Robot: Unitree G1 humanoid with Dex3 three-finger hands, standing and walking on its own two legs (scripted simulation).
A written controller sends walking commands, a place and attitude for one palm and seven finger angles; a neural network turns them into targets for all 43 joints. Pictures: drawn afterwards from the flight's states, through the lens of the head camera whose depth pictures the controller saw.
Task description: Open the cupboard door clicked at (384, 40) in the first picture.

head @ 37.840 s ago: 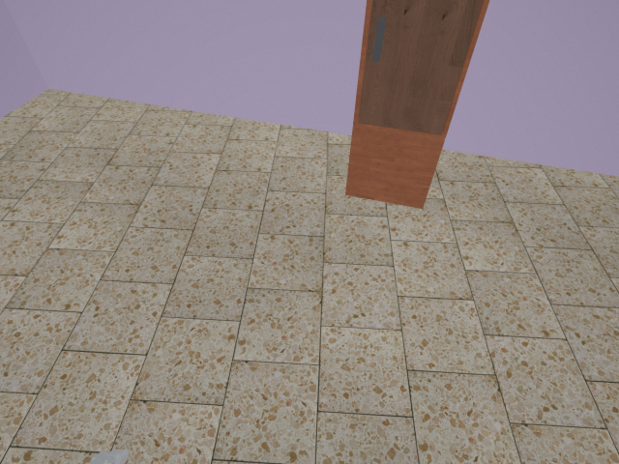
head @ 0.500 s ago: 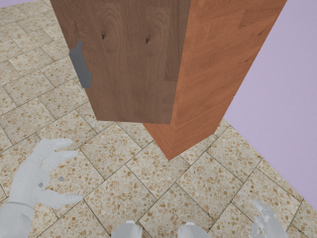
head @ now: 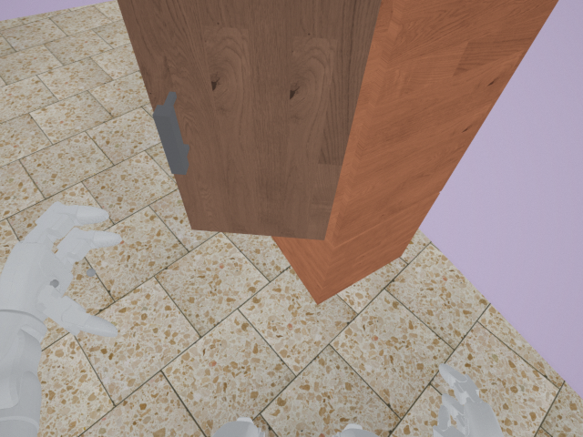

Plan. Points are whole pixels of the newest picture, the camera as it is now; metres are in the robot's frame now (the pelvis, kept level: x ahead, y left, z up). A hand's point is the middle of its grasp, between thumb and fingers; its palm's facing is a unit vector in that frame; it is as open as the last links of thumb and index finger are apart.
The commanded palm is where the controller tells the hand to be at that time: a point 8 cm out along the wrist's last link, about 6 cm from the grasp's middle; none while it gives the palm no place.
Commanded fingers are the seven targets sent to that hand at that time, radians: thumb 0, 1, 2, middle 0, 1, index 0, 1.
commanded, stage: raise the hand with hooked fingers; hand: left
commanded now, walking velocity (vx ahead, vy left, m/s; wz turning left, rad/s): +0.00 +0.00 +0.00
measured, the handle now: (175, 133) +0.57 +0.25 +0.05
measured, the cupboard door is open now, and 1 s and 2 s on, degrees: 55 55 55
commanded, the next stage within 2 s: move the hooked fingers beside the handle in 0.50 s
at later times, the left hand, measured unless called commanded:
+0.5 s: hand (104, 270) +0.29 +0.26 +0.06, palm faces +0.02 -1.00 -0.02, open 14.0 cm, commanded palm +0.26 +0.31 +0.07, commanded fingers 0.00 -0.50 0.30 -0.30 -1.20 -0.30 -1.20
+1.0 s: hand (124, 229) +0.35 +0.26 +0.07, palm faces +0.01 -1.00 +0.00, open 14.0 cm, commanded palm +0.33 +0.32 +0.07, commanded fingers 0.00 -0.50 0.30 -0.30 -1.20 -0.30 -1.20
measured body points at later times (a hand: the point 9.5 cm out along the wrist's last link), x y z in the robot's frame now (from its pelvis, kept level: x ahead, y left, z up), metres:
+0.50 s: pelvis +0.00 -0.01 +0.00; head +0.06 +0.00 +0.45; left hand +0.29 +0.31 +0.07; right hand +0.15 -0.26 -0.07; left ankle +0.00 +0.08 -0.69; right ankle +0.02 -0.12 -0.69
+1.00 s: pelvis -0.01 -0.02 +0.00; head +0.06 -0.01 +0.44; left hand +0.35 +0.31 +0.07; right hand +0.11 -0.28 -0.09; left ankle +0.00 +0.08 -0.69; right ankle +0.02 -0.12 -0.69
